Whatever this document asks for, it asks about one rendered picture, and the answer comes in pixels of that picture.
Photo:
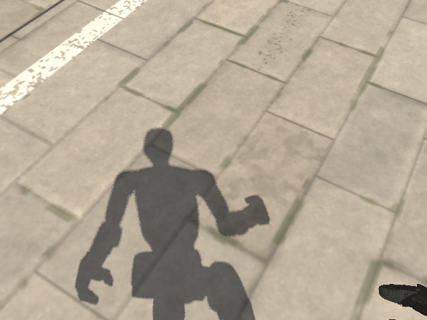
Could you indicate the right robot hand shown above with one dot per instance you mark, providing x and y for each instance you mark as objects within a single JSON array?
[{"x": 408, "y": 296}]

